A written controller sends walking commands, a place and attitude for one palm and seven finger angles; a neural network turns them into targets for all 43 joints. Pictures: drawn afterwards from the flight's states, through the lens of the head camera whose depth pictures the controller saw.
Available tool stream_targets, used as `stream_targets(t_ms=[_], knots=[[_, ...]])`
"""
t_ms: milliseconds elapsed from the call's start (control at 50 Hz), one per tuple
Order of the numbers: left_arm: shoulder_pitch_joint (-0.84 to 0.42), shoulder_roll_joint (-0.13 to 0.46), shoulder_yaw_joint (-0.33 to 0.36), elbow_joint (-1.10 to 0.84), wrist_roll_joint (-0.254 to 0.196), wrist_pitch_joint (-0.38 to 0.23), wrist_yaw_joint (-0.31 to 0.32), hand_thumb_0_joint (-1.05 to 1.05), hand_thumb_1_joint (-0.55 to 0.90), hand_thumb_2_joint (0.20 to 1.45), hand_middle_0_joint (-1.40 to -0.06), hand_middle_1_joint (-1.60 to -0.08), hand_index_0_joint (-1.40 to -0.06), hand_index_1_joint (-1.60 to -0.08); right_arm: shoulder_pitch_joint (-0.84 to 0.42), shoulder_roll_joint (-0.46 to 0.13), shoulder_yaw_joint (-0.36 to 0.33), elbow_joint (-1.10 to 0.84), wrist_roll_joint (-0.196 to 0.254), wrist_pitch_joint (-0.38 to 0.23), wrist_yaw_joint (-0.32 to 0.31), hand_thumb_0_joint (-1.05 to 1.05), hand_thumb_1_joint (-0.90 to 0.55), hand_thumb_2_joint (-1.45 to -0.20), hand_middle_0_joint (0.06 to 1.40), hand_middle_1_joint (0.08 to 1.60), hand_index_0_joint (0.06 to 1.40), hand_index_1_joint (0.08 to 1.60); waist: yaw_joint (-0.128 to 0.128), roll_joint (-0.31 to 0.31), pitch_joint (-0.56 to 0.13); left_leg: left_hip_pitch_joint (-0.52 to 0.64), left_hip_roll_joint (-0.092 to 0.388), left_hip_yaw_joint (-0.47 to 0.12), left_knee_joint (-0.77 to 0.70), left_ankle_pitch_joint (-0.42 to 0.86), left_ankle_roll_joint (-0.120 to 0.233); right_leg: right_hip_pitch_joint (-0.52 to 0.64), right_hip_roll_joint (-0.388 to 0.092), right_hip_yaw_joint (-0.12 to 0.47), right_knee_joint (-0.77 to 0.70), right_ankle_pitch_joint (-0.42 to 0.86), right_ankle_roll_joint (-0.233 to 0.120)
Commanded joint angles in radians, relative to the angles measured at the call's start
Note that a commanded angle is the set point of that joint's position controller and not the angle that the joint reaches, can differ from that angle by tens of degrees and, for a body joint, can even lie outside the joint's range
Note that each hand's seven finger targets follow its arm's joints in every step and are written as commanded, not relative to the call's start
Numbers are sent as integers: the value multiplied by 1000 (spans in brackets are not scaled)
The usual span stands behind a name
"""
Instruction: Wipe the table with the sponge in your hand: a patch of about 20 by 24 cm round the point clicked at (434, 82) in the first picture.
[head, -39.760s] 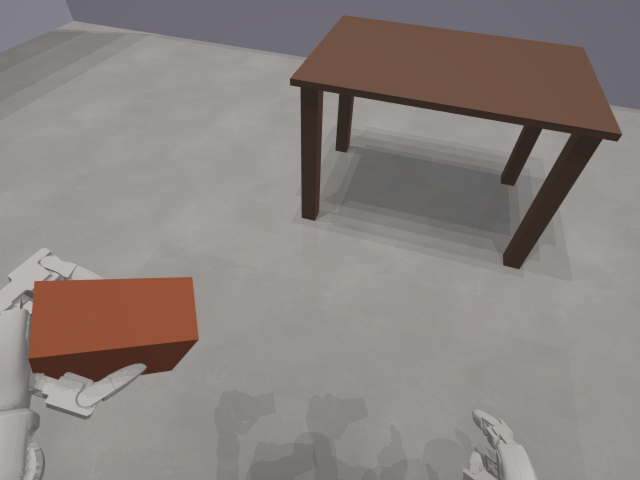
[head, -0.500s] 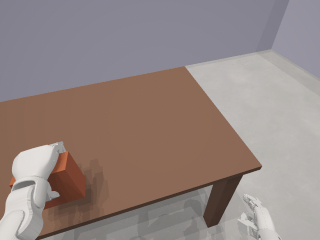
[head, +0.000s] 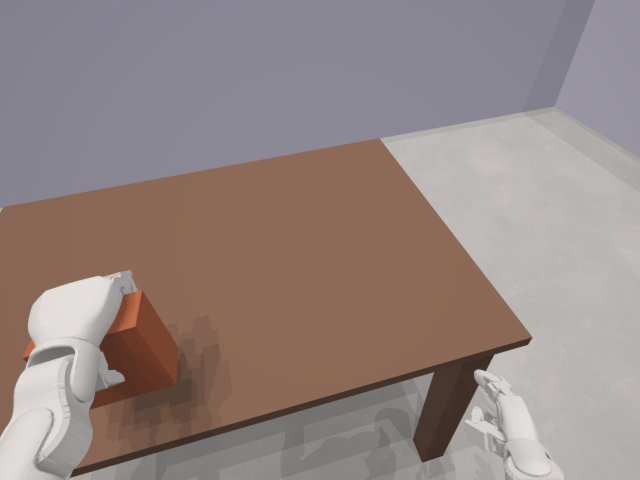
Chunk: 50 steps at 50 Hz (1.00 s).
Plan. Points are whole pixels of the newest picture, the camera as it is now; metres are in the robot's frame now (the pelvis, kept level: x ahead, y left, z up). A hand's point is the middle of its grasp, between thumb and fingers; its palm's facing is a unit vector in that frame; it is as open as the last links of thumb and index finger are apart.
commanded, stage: bring the sponge back beside the body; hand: left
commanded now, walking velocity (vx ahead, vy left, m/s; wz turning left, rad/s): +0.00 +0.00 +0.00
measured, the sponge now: (118, 361) +0.22 +0.32 +0.03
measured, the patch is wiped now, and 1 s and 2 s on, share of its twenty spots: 0.95 0.95 0.95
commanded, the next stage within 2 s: step back with the hand held close in 1.62 s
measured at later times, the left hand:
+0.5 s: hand (107, 341) +0.21 +0.31 +0.08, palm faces +0.02 -0.10 -0.99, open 10.4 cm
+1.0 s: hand (101, 357) +0.19 +0.29 +0.10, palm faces +0.06 -0.12 -0.99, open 10.4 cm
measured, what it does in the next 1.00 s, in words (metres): stands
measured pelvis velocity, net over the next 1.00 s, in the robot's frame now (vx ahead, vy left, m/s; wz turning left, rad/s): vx -0.01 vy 0.00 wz -0.01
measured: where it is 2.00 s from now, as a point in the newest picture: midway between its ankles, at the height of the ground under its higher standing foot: outside the picture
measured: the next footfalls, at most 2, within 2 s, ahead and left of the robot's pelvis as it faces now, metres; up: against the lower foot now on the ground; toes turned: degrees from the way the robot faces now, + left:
none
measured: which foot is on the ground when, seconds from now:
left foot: down 0.00-1.00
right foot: down 0.00-1.00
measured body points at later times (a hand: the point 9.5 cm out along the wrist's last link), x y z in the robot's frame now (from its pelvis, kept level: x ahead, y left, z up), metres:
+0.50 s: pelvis +0.00 +0.00 +0.00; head -0.03 -0.03 +0.45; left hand +0.21 +0.31 +0.14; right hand +0.24 -0.20 -0.08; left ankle +0.02 +0.10 -0.74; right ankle -0.01 -0.12 -0.74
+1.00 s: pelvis -0.01 +0.00 +0.00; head -0.04 -0.04 +0.45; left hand +0.18 +0.29 +0.15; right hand +0.25 -0.19 -0.06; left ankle +0.02 +0.10 -0.74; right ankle -0.01 -0.12 -0.74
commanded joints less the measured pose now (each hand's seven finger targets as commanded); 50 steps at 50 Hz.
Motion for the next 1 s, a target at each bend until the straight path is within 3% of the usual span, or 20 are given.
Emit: stream_targets(t_ms=[0, 120, 140, 220, 240, 320, 340, 380, 420, 460, 520, 540, 620, 640, 720, 740, 820, 840, 920, 980], knots=[[-266, 281, 178, -199, 34, -15, 42, 0, 100, 1300, -1200, -1600, -1200, -1600, -201, -118, -39, -160, -1, -48, -2, 0, -900, -900, 200, 300, 200, 300, -7, -6, -195, 84, -3, -49, -61, 204, 17, -13, 3, 61, -55, 138, -67], [-182, 320, 239, -247, 15, -15, 58, 0, 100, 1300, -1200, -1600, -1200, -1600, -211, -119, -40, -174, -6, -47, 7, 0, -900, -900, 200, 300, 200, 300, 10, 8, -194, 76, -5, -52, -58, 219, 14, 15, 5, 84, -48, 162, -71], [-169, 258, 184, -247, 9, -10, 57, 0, 100, 1300, -1200, -1600, -1200, -1600, -206, -111, -41, -185, -3, -45, 8, 0, -900, -900, 200, 300, 200, 300, 1, 20, -183, 67, -3, -38, -53, 208, 18, 5, 6, 53, -47, 149, -67], [-200, 277, 193, -287, 5, -1, 54, 0, 100, 1300, -1200, -1600, -1200, -1600, -224, -114, -38, -184, 0, -53, 5, 0, -900, -900, 200, 300, 200, 300, -3, 23, -170, 82, -2, -51, -60, 189, 15, -16, 7, 81, -55, 124, -68], [-165, 229, 151, -276, -3, 0, 51, 0, 100, 1300, -1200, -1600, -1200, -1600, -209, -111, -44, -192, 1, -55, 2, 0, -900, -900, 200, 300, 200, 300, -11, 5, -167, 75, 0, -39, -51, 175, 22, -21, 8, 51, -53, 107, -62], [-208, 280, 185, -303, 5, -8, 51, 0, 100, 1300, -1200, -1600, -1200, -1600, -218, -115, -40, -181, 0, -66, -5, 0, -900, -900, 200, 300, 200, 300, -8, -11, -171, 87, 1, -57, -61, 163, 20, -25, 11, 82, -57, 94, -66], [-191, 229, 142, -300, 4, -10, 50, 0, 100, 1300, -1200, -1600, -1200, -1600, -210, -109, -42, -189, 0, -67, -6, 0, -900, -900, 200, 300, 200, 300, -11, -10, -179, 82, 1, -44, -55, 161, 24, -20, 9, 52, -53, 90, -62], [-164, 239, 157, -286, 6, -11, 56, 0, 100, 1300, -1200, -1600, -1200, -1600, -204, -112, -46, -180, -3, -69, -5, 0, -900, -900, 200, 300, 200, 300, -5, -3, -166, 79, 3, -46, -57, 170, 22, -21, 8, 55, -53, 100, -63], [-217, 294, 200, -322, 15, -7, 63, 0, 100, 1300, -1200, -1600, -1200, -1600, -224, -114, -39, -177, -2, -70, -5, 0, -900, -900, 200, 300, 200, 300, -1, 11, -170, 85, 0, -61, -64, 167, 17, -16, 11, 94, -57, 98, -70], [-180, 244, 171, -333, 12, -3, 67, 0, 100, 1300, -1200, -1600, -1200, -1600, -220, -103, -38, -182, -2, -74, 2, 0, -900, -900, 200, 300, 200, 300, 7, -4, -190, 84, 2, -58, -62, 196, 16, -1, 6, 64, -45, 122, -67], [-152, 283, 206, -339, 9, 26, 68, 0, 100, 1300, -1200, -1600, -1200, -1600, -236, -113, -37, -176, -4, -63, 9, 0, -900, -900, 200, 300, 200, 300, 10, 12, -168, 74, 2, -62, -67, 193, 11, 1, 11, 95, -48, 123, -71], [-138, 219, 149, -340, 5, 35, 64, 0, 100, 1300, -1200, -1600, -1200, -1600, -233, -106, -37, -187, -2, -61, 12, 0, -900, -900, 200, 300, 200, 300, 4, 17, -169, 68, 4, -46, -59, 188, 14, -3, 11, 63, -45, 117, -67], [-158, 239, 151, -369, 11, 66, 48, 0, 100, 1300, -1200, -1600, -1200, -1600, -260, -110, -30, -186, 0, -55, 14, 0, -900, -900, 200, 300, 200, 300, 3, 9, -159, 75, 7, -60, -72, 179, 13, -14, 12, 92, -49, 111, -70], [-129, 194, 112, -367, 5, 70, 43, 0, 100, 1300, -1200, -1600, -1200, -1600, -251, -103, -32, -196, 1, -55, 15, 0, -900, -900, 200, 300, 200, 300, 1, 4, -155, 66, 7, -48, -67, 167, 18, -15, 11, 63, -47, 95, -66], [-121, 266, 176, -410, 11, 65, 37, 0, 100, 1300, -1200, -1600, -1200, -1600, -263, -110, -28, -193, -5, -53, 13, 0, -900, -900, 200, 300, 200, 300, 9, -17, -174, 78, 4, -60, -60, 181, 18, -3, 10, 110, -46, 122, -70], [-97, 211, 131, -414, 9, 65, 36, 0, 100, 1300, -1200, -1600, -1200, -1600, -255, -101, -28, -200, -4, -52, 15, 0, -900, -900, 200, 300, 200, 300, 6, -4, -174, 74, 4, -46, -52, 189, 20, -3, 9, 75, -42, 122, -67], [-107, 256, 172, -460, 16, 60, 45, 0, 100, 1300, -1200, -1600, -1200, -1600, -269, -103, -26, -197, -6, -54, 15, 0, -900, -900, 200, 300, 200, 300, 13, 13, -163, 82, 6, -65, -63, 183, 17, -9, 14, 111, -47, 113, -73], [-82, 194, 122, -445, 8, 65, 44, 0, 100, 1300, -1200, -1600, -1200, -1600, -258, -95, -27, -205, -4, -53, 16, 0, -900, -900, 200, 300, 200, 300, 7, 2, -149, 72, 7, -49, -56, 174, 20, -17, 12, 75, -47, 97, -68], [-106, 243, 158, -434, 10, 82, 42, 0, 100, 1300, -1200, -1600, -1200, -1600, -276, -105, -24, -196, -4, -52, 11, 0, -900, -900, 200, 300, 200, 300, 8, -19, -137, 70, 5, -60, -67, 137, 16, -29, 11, 121, -60, 65, -70], [-67, 187, 108, -433, 4, 85, 37, 0, 100, 1300, -1200, -1600, -1200, -1600, -271, -99, -28, -200, -4, -54, 11, 0, -900, -900, 200, 300, 200, 300, 7, -7, -137, 72, 5, -47, -59, 141, 20, -31, 8, 87, -55, 66, -66]])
